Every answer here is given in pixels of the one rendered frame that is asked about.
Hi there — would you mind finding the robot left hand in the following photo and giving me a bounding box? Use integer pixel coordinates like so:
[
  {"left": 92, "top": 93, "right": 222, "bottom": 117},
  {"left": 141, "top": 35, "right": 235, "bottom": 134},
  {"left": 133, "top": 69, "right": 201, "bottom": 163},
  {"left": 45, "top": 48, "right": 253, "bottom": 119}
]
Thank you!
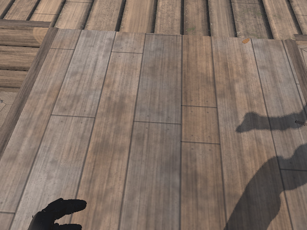
[{"left": 28, "top": 198, "right": 87, "bottom": 230}]

